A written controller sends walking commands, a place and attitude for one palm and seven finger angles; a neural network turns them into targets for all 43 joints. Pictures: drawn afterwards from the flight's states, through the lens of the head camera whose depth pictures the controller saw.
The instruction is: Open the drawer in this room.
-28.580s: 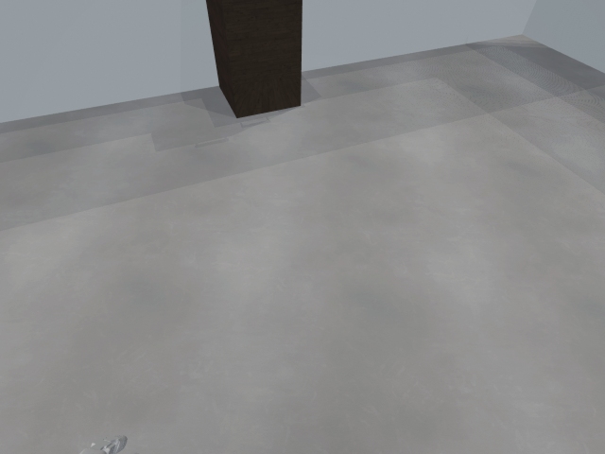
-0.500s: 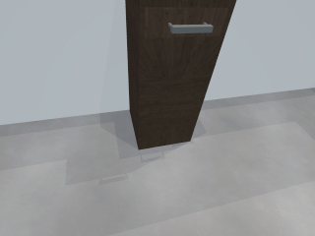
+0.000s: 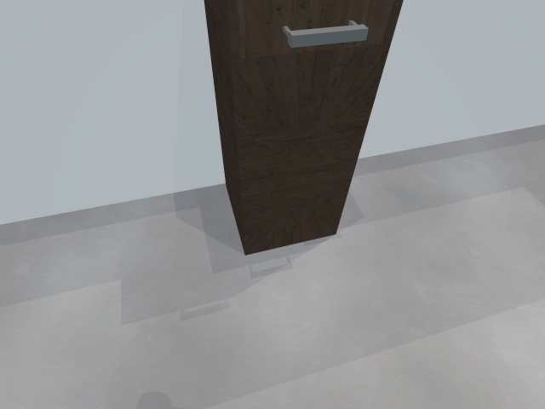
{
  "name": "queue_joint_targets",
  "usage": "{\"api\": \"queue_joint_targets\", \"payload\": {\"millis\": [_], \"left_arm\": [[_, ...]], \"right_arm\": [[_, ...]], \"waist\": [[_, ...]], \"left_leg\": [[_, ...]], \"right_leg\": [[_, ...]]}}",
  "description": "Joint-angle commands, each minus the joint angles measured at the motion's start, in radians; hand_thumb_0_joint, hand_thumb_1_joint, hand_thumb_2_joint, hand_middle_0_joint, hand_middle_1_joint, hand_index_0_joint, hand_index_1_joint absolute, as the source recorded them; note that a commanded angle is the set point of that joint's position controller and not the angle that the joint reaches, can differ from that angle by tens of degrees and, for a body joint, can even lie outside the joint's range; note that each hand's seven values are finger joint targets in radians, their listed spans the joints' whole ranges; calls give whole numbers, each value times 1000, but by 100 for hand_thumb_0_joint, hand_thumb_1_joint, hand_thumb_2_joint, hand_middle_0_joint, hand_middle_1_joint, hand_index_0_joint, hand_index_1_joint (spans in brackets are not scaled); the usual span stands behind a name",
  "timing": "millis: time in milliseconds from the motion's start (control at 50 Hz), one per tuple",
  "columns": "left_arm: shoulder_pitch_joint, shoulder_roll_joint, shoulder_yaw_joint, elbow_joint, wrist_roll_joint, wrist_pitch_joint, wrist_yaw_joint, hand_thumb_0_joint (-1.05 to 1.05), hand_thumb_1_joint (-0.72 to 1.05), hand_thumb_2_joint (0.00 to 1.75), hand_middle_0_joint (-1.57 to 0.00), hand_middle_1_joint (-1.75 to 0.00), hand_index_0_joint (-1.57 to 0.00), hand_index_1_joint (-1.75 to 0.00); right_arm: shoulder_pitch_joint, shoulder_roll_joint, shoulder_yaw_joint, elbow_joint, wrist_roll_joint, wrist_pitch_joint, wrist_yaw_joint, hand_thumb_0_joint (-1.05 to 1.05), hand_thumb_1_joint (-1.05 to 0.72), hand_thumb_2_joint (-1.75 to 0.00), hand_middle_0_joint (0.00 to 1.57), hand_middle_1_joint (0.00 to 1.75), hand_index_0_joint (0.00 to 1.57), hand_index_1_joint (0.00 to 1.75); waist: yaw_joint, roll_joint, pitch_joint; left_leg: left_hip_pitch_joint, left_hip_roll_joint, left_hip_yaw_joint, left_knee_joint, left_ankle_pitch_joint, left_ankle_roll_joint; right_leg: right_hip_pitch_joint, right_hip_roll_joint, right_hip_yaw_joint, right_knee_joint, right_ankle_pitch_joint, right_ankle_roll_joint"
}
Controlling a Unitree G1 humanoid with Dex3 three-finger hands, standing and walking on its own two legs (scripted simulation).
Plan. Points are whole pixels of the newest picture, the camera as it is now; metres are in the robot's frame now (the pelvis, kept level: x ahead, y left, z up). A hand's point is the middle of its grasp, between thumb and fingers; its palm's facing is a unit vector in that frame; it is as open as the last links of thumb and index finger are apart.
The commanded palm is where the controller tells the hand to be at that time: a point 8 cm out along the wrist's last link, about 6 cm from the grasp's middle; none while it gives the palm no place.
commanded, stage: stand and wait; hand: left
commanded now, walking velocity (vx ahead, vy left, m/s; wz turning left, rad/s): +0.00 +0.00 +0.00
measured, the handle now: (324, 31) +0.88 -0.06 +0.16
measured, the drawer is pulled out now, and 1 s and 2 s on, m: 0.00 0.00 0.00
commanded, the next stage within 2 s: look at it before walking up in 0.40 s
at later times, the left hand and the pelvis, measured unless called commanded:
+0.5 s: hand out of the picture +0.00 +0.15 -0.18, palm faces +0.04 -0.99 -0.16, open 7.3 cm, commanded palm none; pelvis +0.02 +0.00 +0.00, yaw +0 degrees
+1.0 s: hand out of the picture -0.01 +0.15 -0.18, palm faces +0.04 -0.99 -0.15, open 7.3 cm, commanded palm none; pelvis +0.01 +0.00 +0.00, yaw +0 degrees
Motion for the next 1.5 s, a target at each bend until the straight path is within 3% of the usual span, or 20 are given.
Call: {"api": "queue_joint_targets", "payload": {"millis": [0,120,260,720,1040,1080,1140,1200,1220,1280,1320,1380,1400,1420,1440,1460,1480], "left_arm": [[87,88,12,-15,-4,-3,7,0,90,90,-20,-30,-20,-30],[79,89,13,-19,-6,0,8,0,90,90,-20,-30,-20,-30],[69,96,15,-30,-6,-2,8,0,90,90,-20,-30,-20,-30],[70,100,15,-29,-4,-3,6,0,90,90,-20,-30,-20,-30],[61,119,21,-39,-3,-7,4,0,90,90,-20,-30,-20,-30],[57,104,22,-38,-3,4,3,0,90,90,-20,-30,-20,-30],[25,127,44,-58,0,21,-3,0,90,90,-20,-30,-20,-30],[-9,141,63,-92,4,37,-15,0,90,90,-20,-30,-20,-30],[-16,135,70,-106,7,42,-19,0,90,90,-20,-30,-20,-30],[-57,120,85,-159,14,62,-29,0,90,90,-20,-30,-20,-30],[-79,121,92,-186,15,63,-32,0,90,90,-20,-30,-20,-30],[-41,111,95,-197,12,50,-42,0,90,90,-20,-30,-20,-30],[0,125,97,-188,12,44,-43,0,90,90,-20,-30,-20,-30],[67,154,104,-171,13,35,-43,0,90,90,-20,-30,-20,-30],[112,268,119,-166,22,19,-30,0,90,90,-20,-30,-20,-30],[131,315,123,-160,3,22,-19,0,90,90,-20,-30,-20,-30],[101,307,122,-175,-4,25,-13,0,90,90,-20,-30,-20,-30]], "right_arm": [[87,-78,-14,-19,-4,-16,-8,0,-90,-90,20,30,20,30],[98,-69,-11,-13,-4,-17,-11,0,-90,-90,20,30,20,30],[106,-75,-16,-13,-5,-20,-14,0,-90,-90,20,30,20,30],[87,-80,-18,-21,-3,-16,-12,0,-90,-90,20,30,20,30],[84,-101,-24,-24,-4,-22,-11,0,-90,-90,20,30,20,30],[86,-88,-27,-24,-7,-14,-15,0,-90,-90,20,30,20,30],[73,-107,-43,-35,-7,0,-22,0,-90,-90,20,30,20,30],[52,-151,-65,-67,-9,12,-26,0,-90,-90,20,30,20,30],[42,-163,-73,-82,-12,13,-27,0,-90,-90,20,30,20,30],[23,-194,-90,-108,-19,10,-27,0,-90,-90,20,30,20,30],[5,-201,-95,-125,-24,8,-23,0,-90,-90,20,30,20,30],[-54,-225,-105,-152,-30,13,-14,0,-90,-90,20,30,20,30],[-72,-234,-107,-163,-26,15,-12,0,-90,-90,20,30,20,30],[-81,-237,-109,-174,-19,19,-8,0,-90,-90,20,30,20,30],[-65,-183,-99,-205,-9,24,0,0,-90,-90,20,30,20,30],[-132,-160,-90,-251,-6,33,2,0,-90,-90,20,30,20,30],[-130,-173,-93,-251,-2,45,-1,0,-90,-90,20,30,20,30]], "waist": [[1,7,56],[2,24,78],[-3,12,28],[-5,11,77],[-3,18,61],[-7,21,67],[-11,45,73],[-13,59,74],[-12,80,70],[-19,193,75],[-17,168,76],[9,152,38],[32,100,13],[64,15,-25],[76,-302,-52],[86,-372,-20],[63,-250,-21]], "left_leg": [[-77,122,-100,-78,183,0],[-81,123,-94,-74,213,0],[-39,123,-89,-57,280,1],[-53,116,-95,-78,175,2],[-56,116,-100,-82,178,5],[-40,123,-84,-55,189,1],[-35,149,-65,-16,179,2],[-44,205,-96,-18,116,26],[-34,236,-119,-31,110,44],[-20,366,-176,-80,221,151],[-13,395,-154,-51,322,177],[-17,353,-41,63,416,120],[-29,332,-5,143,407,87],[-75,284,49,293,328,33],[-276,156,103,550,-26,-41],[-388,47,18,724,-380,-71],[-394,72,-81,794,-367,-63]], "right_leg": [[32,-76,82,-43,142,-16],[34,-74,82,-31,162,-18],[58,-76,80,-19,218,-22],[39,-75,86,-55,140,-22],[54,-78,83,-58,144,-25],[17,-71,100,-35,171,-26],[-43,-61,111,22,188,-30],[-119,-29,108,120,128,-29],[-156,-11,101,180,88,-24],[-285,14,72,478,-274,-8],[-311,-4,87,535,-329,-10],[-195,5,42,370,-251,-10],[-128,14,31,265,-148,-11],[-8,4,51,104,47,-13],[125,-193,378,-42,368,-85],[93,-316,558,-65,642,-197],[62,-320,520,-75,485,-249]]}}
